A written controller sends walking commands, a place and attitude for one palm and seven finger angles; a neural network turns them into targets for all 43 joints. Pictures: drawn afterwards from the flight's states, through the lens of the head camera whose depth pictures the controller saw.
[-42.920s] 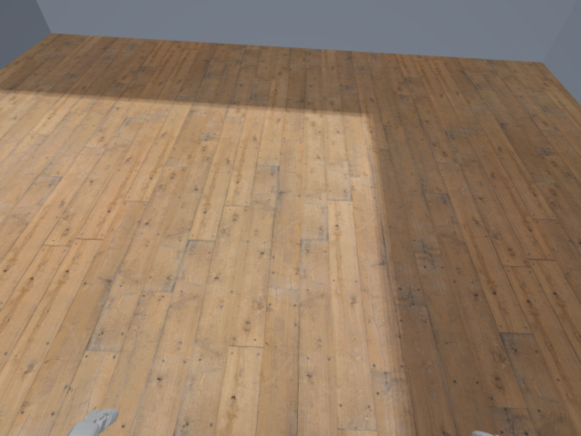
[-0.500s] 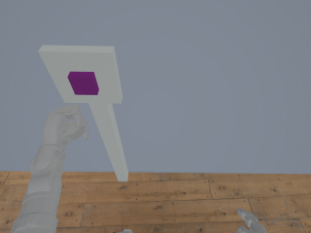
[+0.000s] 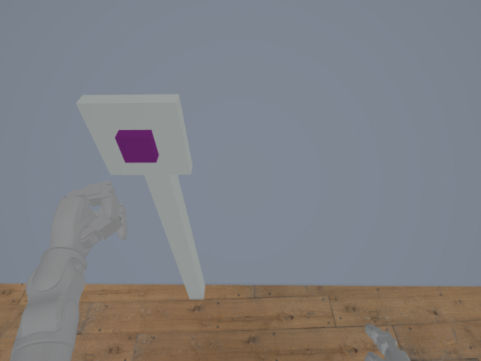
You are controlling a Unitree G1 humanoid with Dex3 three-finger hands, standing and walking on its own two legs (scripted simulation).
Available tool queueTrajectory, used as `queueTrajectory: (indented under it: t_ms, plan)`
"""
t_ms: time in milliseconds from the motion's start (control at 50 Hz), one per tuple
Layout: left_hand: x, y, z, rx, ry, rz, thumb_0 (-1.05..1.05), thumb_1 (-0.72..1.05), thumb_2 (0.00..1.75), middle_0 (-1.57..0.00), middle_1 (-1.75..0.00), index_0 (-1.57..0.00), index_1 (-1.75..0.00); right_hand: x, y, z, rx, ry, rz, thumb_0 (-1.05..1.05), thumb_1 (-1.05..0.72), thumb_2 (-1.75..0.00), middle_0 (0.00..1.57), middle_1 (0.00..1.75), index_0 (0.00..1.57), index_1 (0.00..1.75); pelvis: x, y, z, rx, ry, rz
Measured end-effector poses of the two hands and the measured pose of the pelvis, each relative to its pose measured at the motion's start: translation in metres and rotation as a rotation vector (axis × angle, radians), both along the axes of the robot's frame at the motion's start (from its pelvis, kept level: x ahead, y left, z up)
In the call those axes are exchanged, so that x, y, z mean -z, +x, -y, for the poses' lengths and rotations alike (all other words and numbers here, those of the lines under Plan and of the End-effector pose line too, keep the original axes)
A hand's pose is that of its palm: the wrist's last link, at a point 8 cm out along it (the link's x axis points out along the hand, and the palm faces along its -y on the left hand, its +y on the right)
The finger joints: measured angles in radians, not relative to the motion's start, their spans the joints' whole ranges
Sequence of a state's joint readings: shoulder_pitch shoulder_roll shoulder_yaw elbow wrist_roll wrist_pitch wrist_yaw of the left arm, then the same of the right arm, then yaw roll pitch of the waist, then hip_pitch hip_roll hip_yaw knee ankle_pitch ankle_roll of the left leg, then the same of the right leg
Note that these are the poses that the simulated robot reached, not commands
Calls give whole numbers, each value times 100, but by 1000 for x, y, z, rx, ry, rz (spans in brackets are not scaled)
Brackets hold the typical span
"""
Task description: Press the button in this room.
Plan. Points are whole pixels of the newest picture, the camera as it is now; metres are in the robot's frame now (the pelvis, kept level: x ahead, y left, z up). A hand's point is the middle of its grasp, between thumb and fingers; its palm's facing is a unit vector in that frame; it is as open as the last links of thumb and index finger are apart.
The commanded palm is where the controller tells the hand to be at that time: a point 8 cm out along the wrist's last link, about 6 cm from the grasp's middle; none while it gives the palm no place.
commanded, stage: draw the hand back to the body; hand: left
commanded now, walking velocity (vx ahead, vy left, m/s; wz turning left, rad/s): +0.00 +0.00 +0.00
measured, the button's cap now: (138, 145) +0.49 +0.23 +0.11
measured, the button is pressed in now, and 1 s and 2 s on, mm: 0 0 0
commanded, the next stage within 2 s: step back with the hand held close in 1.16 s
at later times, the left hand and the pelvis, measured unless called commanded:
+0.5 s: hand (70, 251) +0.23 +0.24 +0.15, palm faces +0.34 -0.90 -0.27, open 3.1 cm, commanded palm +0.18 +0.28 +0.17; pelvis +0.00 +0.01 +0.02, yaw +1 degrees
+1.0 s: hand (23, 259) +0.19 +0.25 +0.20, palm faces +0.43 -0.82 -0.39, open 3.1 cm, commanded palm +0.14 +0.29 +0.20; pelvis +0.02 +0.01 +0.03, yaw +0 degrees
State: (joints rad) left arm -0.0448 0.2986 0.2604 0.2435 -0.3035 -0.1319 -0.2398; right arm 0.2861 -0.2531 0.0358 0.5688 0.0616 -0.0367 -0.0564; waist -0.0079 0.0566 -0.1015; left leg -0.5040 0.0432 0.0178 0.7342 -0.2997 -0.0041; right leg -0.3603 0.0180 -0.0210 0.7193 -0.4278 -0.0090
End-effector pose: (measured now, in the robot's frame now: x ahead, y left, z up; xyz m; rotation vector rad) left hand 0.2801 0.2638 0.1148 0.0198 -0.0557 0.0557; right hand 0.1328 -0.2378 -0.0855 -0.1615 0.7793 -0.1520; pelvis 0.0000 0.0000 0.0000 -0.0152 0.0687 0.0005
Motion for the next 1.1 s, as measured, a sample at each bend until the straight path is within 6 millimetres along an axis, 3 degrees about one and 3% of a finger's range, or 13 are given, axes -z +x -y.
queueTrajectory:
  t_ms: [200, 300, 500, 680, 940, 1100]
  plan:
    - [-14, -43, -1, -8, 10, 18, 2, 90, 90, -131, -150, -130, -150, -21, 24, -4, -49, -26, 125, 1, -91, -90, 20, 30, 20, 30, -4, -9, 1, -21, -5, 45]
    - [-29, -58, -3, -141, 162, 27, 2, 90, 90, -131, -150, -131, -150, -33, 37, -13, -66, -38, 159, 1, -91, -90, 20, 30, 20, 30, -11, -12, 0, -17, -2, 72]
    - [-45, -90, -14, -286, 271, 23, 2, 89, 90, -131, -150, -131, -150, -39, 49, -31, -108, -35, 128, 1, -91, -90, 20, 30, 20, 30, -23, -1, -6, -10, 4, 118]
    - [-70, -106, -20, -326, 336, 69, 2, 89, 90, -131, -150, -131, -150, -39, 59, -40, -123, -12, 117, 1, -91, -90, 20, 30, 20, 30, -27, 12, -12, -1, 13, 139]
    - [-97, -130, -22, -356, 428, 119, 2, 89, 90, -131, -150, -131, -150, -43, 71, -37, -126, -11, 142, 1, -91, -90, 20, 30, 20, 30, -28, 20, -10, 2, 12, 142]
    - [-88, -132, -20, -379, 400, 89, 2, 89, 90, -131, -150, -131, -150, -42, 70, -34, -131, -15, 134, 1, -91, -90, 20, 30, 20, 30, -28, 17, -6, -4, 14, 146]
